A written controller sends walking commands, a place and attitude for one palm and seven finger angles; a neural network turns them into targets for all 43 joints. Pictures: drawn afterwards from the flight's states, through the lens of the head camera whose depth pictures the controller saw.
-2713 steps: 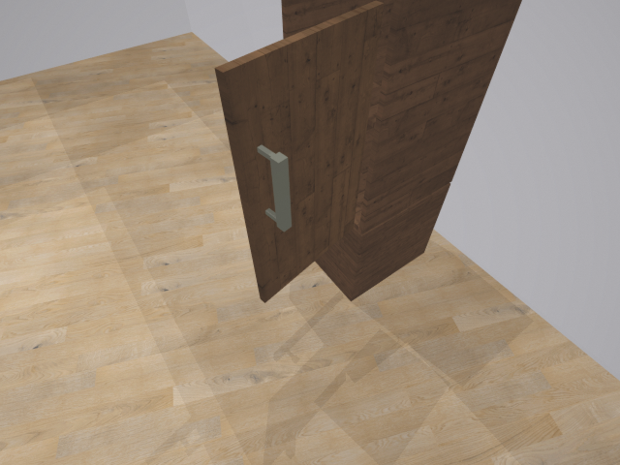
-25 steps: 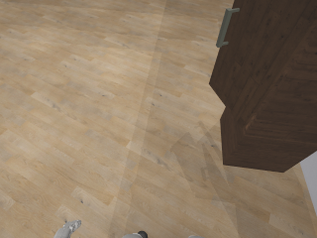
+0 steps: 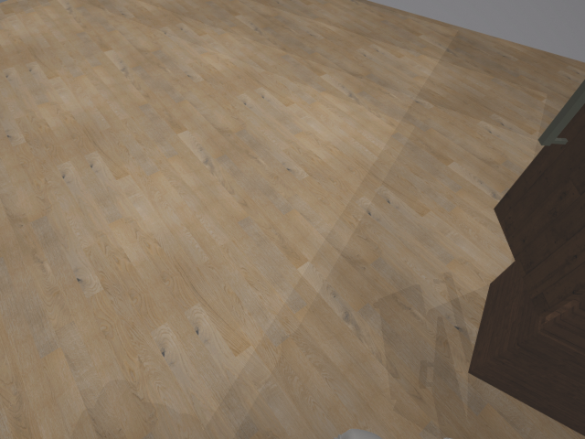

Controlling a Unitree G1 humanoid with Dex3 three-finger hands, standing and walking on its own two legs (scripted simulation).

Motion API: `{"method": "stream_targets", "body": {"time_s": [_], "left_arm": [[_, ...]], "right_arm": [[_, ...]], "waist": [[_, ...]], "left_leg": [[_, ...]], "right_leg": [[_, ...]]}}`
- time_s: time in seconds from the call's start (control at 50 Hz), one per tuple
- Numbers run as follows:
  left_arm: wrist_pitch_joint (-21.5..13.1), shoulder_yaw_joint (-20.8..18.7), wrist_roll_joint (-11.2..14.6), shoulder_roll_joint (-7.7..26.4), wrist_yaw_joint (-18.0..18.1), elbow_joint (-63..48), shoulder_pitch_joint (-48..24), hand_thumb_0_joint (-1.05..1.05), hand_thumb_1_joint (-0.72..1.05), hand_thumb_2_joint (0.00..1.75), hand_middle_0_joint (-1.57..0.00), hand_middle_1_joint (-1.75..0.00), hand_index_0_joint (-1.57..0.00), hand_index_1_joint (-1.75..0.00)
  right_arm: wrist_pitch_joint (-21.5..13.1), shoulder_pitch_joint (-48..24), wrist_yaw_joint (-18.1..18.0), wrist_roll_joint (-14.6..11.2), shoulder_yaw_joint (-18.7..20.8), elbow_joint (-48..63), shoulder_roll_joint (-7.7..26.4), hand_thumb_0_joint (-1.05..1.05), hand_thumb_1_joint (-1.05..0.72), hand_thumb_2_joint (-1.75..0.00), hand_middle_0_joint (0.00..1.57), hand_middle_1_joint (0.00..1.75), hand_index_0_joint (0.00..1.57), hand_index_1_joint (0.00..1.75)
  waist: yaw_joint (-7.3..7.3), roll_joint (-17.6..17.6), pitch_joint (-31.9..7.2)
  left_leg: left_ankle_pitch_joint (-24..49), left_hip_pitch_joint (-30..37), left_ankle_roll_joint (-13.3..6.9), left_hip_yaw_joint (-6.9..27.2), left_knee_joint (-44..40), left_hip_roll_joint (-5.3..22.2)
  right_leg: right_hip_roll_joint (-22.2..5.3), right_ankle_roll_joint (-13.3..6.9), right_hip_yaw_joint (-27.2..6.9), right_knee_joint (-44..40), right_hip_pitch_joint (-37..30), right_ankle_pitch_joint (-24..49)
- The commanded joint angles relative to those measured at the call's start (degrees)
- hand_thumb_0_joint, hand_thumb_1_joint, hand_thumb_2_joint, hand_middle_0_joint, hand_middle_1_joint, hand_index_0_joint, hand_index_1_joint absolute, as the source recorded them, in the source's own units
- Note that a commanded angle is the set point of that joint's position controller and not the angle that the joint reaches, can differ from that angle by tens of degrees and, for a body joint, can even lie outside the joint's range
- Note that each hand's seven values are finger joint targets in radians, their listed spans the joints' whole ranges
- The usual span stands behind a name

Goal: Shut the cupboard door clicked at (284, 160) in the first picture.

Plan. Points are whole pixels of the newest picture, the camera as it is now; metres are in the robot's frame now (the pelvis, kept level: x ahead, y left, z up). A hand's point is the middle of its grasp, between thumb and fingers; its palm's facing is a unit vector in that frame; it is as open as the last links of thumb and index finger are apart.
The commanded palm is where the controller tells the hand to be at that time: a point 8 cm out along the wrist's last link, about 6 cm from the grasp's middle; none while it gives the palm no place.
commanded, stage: walk to a spot facing it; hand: left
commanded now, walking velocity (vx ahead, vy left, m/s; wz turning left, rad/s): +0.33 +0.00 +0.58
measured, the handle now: (576, 113) +0.76 -0.56 +0.04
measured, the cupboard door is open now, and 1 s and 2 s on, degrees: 29 29 29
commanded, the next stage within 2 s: turn to face it in 1.36 s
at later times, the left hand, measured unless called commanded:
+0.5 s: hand out of the picture +0.10 +0.13 -0.14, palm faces +0.34 -0.92 -0.20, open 7.3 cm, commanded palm none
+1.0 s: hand (137, 321) +0.30 +0.28 -0.14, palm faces +0.45 -0.87 -0.20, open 7.4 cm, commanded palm none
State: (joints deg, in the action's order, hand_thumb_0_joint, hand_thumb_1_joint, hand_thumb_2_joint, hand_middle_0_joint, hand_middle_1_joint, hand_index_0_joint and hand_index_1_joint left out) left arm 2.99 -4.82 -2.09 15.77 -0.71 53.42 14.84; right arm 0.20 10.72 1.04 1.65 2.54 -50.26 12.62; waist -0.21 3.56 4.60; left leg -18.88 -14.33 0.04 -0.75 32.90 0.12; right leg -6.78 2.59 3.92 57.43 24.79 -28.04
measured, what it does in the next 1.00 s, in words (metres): walks ahead, turning left: right foot, then left foot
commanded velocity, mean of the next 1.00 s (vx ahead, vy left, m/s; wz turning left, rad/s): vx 0.36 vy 0.00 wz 0.34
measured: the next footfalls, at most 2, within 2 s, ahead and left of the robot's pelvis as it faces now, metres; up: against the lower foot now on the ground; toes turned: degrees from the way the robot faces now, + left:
right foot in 0.20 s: +0.18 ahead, -0.13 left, +0.00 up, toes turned +2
left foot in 0.68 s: +0.29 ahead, +0.17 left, +0.00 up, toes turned +30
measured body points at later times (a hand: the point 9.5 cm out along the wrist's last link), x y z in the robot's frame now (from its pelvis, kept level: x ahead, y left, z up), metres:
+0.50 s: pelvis +0.14 -0.03 +0.02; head +0.18 -0.03 +0.47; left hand +0.08 +0.18 -0.13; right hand +0.29 -0.25 -0.13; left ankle +0.15 +0.13 -0.65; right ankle +0.14 -0.14 -0.73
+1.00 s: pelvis +0.31 +0.07 +0.02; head +0.34 +0.09 +0.46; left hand +0.28 +0.33 -0.13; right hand +0.43 -0.14 -0.13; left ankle +0.25 +0.15 -0.73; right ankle +0.46 -0.02 -0.68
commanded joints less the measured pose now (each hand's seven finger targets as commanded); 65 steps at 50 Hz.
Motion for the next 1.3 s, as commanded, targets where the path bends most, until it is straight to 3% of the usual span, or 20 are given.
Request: {"method": "stream_targets", "body": {"time_s": [0.0,0.1,0.14,0.16,0.18,0.2,0.22,0.32,0.56,0.6,0.64,0.66,0.68,0.8,1.06,1.08,1.12,1.14,1.18,1.28], "left_arm": [[-3.83,-0.92,0.64,3.7,-0.99,-8.49,-7.89,0.0,0.9,0.9,-0.2,-0.3,-0.2,-0.3],[-4.04,-0.65,0.72,3.01,-1.47,-7.69,-4.94,0.0,0.9,0.9,-0.2,-0.3,-0.2,-0.3],[-4.56,-1.35,0.52,4.03,-1.38,-5.25,3.03,0.0,0.9,0.9,-0.2,-0.3,-0.2,-0.3],[-5.19,-2.3,0.28,6.58,-0.89,-3.7,9.39,0.0,0.9,0.9,-0.2,-0.3,-0.2,-0.3],[-5.98,-3.48,-0.56,12.55,0.09,-2.6,15.85,0.0,0.9,0.9,-0.2,-0.3,-0.2,-0.3],[-5.5,-3.04,0.11,13.07,0.6,-2.9,15.24,0.0,0.9,0.9,-0.2,-0.3,-0.2,-0.3],[-5.62,-2.96,0.13,11.68,1.26,-3.87,10.42,0.0,0.9,0.9,-0.2,-0.3,-0.2,-0.3],[-7.68,-0.7,0.07,2.57,1.58,-3.48,2.07,0.0,0.9,0.9,-0.2,-0.3,-0.2,-0.3],[-7.95,-0.3,0.22,2.88,1.73,3.6,11.66,0.0,0.9,0.9,-0.2,-0.3,-0.2,-0.3],[-7.75,-0.53,0.42,3.81,1.67,3.55,10.36,0.0,0.9,0.9,-0.2,-0.3,-0.2,-0.3],[-7.3,-0.31,1.0,3.67,1.27,3.03,8.73,0.0,0.9,0.9,-0.2,-0.3,-0.2,-0.3],[-6.89,-0.08,1.31,0.1,0.5,0.86,9.93,0.0,0.9,0.9,-0.2,-0.3,-0.2,-0.3],[-6.94,0.87,0.98,0.68,0.62,-2.85,2.91,0.0,0.9,0.9,-0.2,-0.3,-0.2,-0.3],[-4.63,0.47,-0.1,-3.03,-0.1,1.42,5.6,0.0,0.9,0.9,-0.2,-0.3,-0.2,-0.3],[-5.55,-0.15,0.27,-0.05,-1.03,-1.55,-1.93,0.0,0.9,0.9,-0.2,-0.3,-0.2,-0.3],[-6.22,-0.78,0.03,2.61,-0.69,0.67,5.07,0.0,0.9,0.9,-0.2,-0.3,-0.2,-0.3],[-6.52,-2.48,0.17,10.93,0.42,3.97,17.53,0.0,0.9,0.9,-0.2,-0.3,-0.2,-0.3],[-6.87,-2.24,0.36,8.48,0.81,3.85,13.72,0.0,0.9,0.9,-0.2,-0.3,-0.2,-0.3],[-7.24,-0.43,0.47,2.19,1.2,1.74,5.42,0.0,0.9,0.9,-0.2,-0.3,-0.2,-0.3],[-8.65,0.21,0.43,-1.56,1.53,2.08,5.21,0.0,0.9,0.9,-0.2,-0.3,-0.2,-0.3]], "right_arm": [[-1.29,5.12,-1.45,0.25,2.92,1.64,12.09,0.0,-0.9,-0.9,0.2,0.3,0.2,0.3],[-1.23,3.09,-1.1,0.27,3.18,1.18,12.36,0.0,-0.9,-0.9,0.2,0.3,0.2,0.3],[-1.0,0.32,-1.02,0.06,3.18,1.27,11.45,0.0,-0.9,-0.9,0.2,0.3,0.2,0.3],[-1.16,-0.55,-0.94,-0.38,2.81,1.99,9.44,0.0,-0.9,-0.9,0.2,0.3,0.2,0.3],[-1.62,0.99,-0.68,-1.1,1.81,2.97,4.82,0.0,-0.9,-0.9,0.2,0.3,0.2,0.3],[-1.64,-0.75,-0.44,-0.43,2.07,4.23,4.74,0.0,-0.9,-0.9,0.2,0.3,0.2,0.3],[-1.21,1.03,-0.17,-0.21,2.69,3.63,5.52,0.0,-0.9,-0.9,0.2,0.3,0.2,0.3],[0.18,2.43,1.7,0.1,2.17,-0.8,1.66,0.0,-0.9,-0.9,0.2,0.3,0.2,0.3],[-1.22,-9.58,2.47,-0.05,0.65,2.87,-0.07,0.0,-0.9,-0.9,0.2,0.3,0.2,0.3],[-1.67,-5.73,1.97,0.09,0.93,1.92,1.06,0.0,-0.9,-0.9,0.2,0.3,0.2,0.3],[-2.02,8.27,1.0,0.56,2.34,-1.96,6.48,0.0,-0.9,-0.9,0.2,0.3,0.2,0.3],[-2.27,15.82,0.13,1.04,4.38,-3.48,14.55,0.0,-0.9,-0.9,0.2,0.3,0.2,0.3],[-1.82,19.83,-0.97,-0.17,4.61,-4.62,16.47,0.0,-0.9,-0.9,0.2,0.3,0.2,0.3],[-3.28,4.49,-2.08,-0.17,1.06,-2.07,5.31,0.0,-0.9,-0.9,0.2,0.3,0.2,0.3],[-3.55,9.74,-1.75,-0.15,1.66,-7.68,5.54,0.0,-0.9,-0.9,0.2,0.3,0.2,0.3],[-3.73,9.84,-1.61,-0.63,1.38,-7.88,4.34,0.0,-0.9,-0.9,0.2,0.3,0.2,0.3],[-4.09,9.74,-0.97,-1.01,0.77,-4.88,1.66,0.0,-0.9,-0.9,0.2,0.3,0.2,0.3],[-3.93,8.58,-1.06,-0.54,1.57,-5.93,2.72,0.0,-0.9,-0.9,0.2,0.3,0.2,0.3],[-3.69,6.93,-0.79,-0.33,1.66,-6.67,1.22,0.0,-0.9,-0.9,0.2,0.3,0.2,0.3],[-1.32,7.53,0.32,-0.06,1.1,-6.46,-2.15,0.0,-0.9,-0.9,0.2,0.3,0.2,0.3]], "waist": [[2.93,-13.81,-1.32],[0.83,-13.29,-1.49],[-3.28,-10.01,-2.45],[-6.44,-3.27,-3.54],[-9.12,14.79,-8.54],[-8.18,15.72,-6.21],[-4.35,12.31,-3.95],[1.13,5.28,-1.37],[-2.38,4.16,-0.24],[0.12,3.43,-2.08],[7.35,-2.62,-9.07],[9.5,-19.87,-15.24],[11.1,-14.47,-14.52],[0.9,-10.2,-3.02],[-1.58,-6.19,-1.46],[-4.74,-1.5,-4.34],[-7.71,12.36,-9.64],[-6.09,11.44,-7.9],[-2.1,0.26,-3.5],[1.36,3.64,-1.26]], "left_leg": [[-1.02,8.73,-10.28,18.38,-18.36,12.66],[-6.76,-1.22,-9.12,15.96,-17.34,9.82],[-11.7,-10.96,-7.61,14.82,-11.42,7.46],[-14.57,-19.74,-5.48,11.89,-2.13,2.99],[-16.73,-27.47,-2.12,2.69,19.14,-4.64],[-18.41,-29.92,-2.08,4.31,33.78,-3.61],[-13.01,-29.15,-2.14,6.08,41.45,-0.03],[5.14,-22.27,0.09,2.06,37.02,4.85],[3.8,-18.08,-2.52,-5.34,6.56,3.44],[2.66,-8.96,-3.89,-7.72,2.94,0.92],[5.16,17.29,-6.19,-4.64,-3.61,1.62],[3.64,31.16,-12.43,22.75,-9.39,18.76],[9.76,32.21,-16.46,31.92,-14.96,24.81],[-2.21,1.36,-10.78,12.45,-21.82,14.94],[4.95,1.54,-9.08,5.83,-14.34,10.81],[8.17,-3.84,-7.07,2.9,-2.93,6.95],[-16.01,-23.4,-3.57,-1.99,29.89,-2.82],[-10.93,-26.4,-3.87,3.06,38.25,0.23],[0.42,-24.96,-2.93,4.34,38.74,4.29],[5.67,-22.5,-0.55,-0.39,29.06,4.87]], "right_leg": [[0.06,0.78,-2.5,-1.38,13.54,6.11],[4.09,1.23,1.5,-16.9,-2.04,10.78],[6.28,0.98,2.57,-23.01,-17.05,13.36],[2.58,0.04,-2.49,-29.46,-28.37,7.17],[-13.75,-5.14,-23.54,-40.95,-35.96,-11.11],[-21.53,-9.35,-36.95,-50.1,-30.3,-19.55],[-22.9,-10.75,-39.58,-51.97,-22.57,-27.58],[-12.28,-6.81,-4.99,-48.44,-13.05,6.38],[-15.15,-8.34,6.11,-41.74,-28.53,37.25],[-14.45,-7.68,8.64,-35.3,-26.37,43.99],[-10.16,-4.23,12.93,-13.87,-11.57,36.63],[-1.06,-0.81,12.6,5.97,7.16,4.54],[1.44,-1.81,3.5,14.09,16.05,-5.19],[-2.37,-1.96,-2.11,5.3,7.19,9.61],[3.92,-2.67,1.58,-27.95,-12.85,19.07],[1.93,-4.28,-2.63,-31.41,-24.61,15.61],[-20.99,-13.85,-33.76,-45.02,-38.21,7.12],[-20.59,-13.98,-33.59,-46.26,-33.89,5.78],[-15.76,-11.52,-17.66,-45.41,-24.33,13.4],[-10.4,-8.72,2.3,-44.04,-20.26,42.86]]}}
